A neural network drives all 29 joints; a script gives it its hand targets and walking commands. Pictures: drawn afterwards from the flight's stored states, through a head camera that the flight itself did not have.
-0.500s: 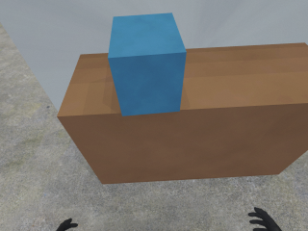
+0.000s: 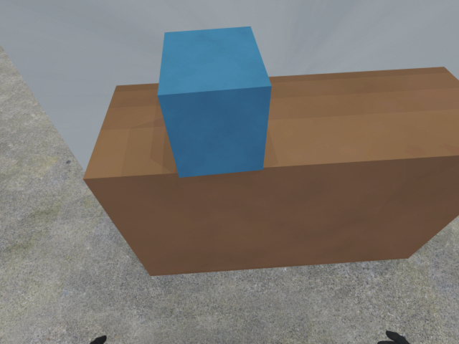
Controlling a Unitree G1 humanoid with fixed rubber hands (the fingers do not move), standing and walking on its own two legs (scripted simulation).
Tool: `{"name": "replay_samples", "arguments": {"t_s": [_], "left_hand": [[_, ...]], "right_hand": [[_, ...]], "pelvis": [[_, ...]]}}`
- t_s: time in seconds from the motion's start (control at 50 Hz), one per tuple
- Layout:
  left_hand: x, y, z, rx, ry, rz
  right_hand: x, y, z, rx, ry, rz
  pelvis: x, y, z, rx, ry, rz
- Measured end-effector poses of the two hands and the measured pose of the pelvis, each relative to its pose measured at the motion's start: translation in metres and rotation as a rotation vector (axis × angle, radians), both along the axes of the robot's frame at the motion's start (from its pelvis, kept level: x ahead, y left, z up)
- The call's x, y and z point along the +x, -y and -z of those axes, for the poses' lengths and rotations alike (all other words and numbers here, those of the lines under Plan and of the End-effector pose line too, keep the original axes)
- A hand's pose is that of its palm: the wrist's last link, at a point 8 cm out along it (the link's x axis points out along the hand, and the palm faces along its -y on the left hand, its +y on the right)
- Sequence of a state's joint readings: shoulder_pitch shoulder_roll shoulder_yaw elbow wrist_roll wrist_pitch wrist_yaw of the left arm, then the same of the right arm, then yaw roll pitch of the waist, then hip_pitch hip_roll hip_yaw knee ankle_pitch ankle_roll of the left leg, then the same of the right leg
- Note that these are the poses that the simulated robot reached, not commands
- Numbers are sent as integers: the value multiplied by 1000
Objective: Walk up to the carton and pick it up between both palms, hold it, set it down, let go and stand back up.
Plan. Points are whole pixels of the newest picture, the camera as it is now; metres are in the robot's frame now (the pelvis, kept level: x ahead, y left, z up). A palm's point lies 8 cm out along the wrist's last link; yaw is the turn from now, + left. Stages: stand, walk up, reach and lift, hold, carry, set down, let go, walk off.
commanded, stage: stand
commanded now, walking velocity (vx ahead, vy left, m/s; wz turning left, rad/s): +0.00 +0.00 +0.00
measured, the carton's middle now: (214, 102) +0.65 +0.04 +0.05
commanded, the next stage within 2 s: none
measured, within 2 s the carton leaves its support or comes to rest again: neither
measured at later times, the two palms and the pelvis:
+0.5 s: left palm out of the picture +0.09 +0.29 -0.11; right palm out of the picture +0.09 -0.29 -0.11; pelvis +0.01 +0.00 +0.01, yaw -1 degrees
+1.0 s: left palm out of the picture +0.10 +0.30 -0.11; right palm out of the picture +0.08 -0.29 -0.11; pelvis +0.01 +0.00 +0.01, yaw -1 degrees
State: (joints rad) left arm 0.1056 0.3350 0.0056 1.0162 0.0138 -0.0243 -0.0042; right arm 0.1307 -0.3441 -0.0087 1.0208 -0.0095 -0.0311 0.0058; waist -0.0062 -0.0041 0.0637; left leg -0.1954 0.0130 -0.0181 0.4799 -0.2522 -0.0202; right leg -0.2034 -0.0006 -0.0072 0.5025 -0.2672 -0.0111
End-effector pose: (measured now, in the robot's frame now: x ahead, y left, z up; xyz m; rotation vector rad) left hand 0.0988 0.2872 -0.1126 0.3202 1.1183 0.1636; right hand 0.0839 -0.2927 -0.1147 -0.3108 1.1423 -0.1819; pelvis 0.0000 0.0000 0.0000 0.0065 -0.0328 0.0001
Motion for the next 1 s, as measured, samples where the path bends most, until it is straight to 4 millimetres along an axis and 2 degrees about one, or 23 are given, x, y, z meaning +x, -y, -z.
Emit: {"name": "replay_samples", "arguments": {"t_s": [0.56,1.0], "left_hand": [[-11,-7,-4,5,-54,-31],[-3,-9,-7,12,-50,-23]], "right_hand": [[2,-1,-6,-8,-29,28],[-6,1,-5,-1,-53,42]], "pelvis": [[6,-4,-8,-2,11,11],[7,-3,-10,-4,6,11]]}}
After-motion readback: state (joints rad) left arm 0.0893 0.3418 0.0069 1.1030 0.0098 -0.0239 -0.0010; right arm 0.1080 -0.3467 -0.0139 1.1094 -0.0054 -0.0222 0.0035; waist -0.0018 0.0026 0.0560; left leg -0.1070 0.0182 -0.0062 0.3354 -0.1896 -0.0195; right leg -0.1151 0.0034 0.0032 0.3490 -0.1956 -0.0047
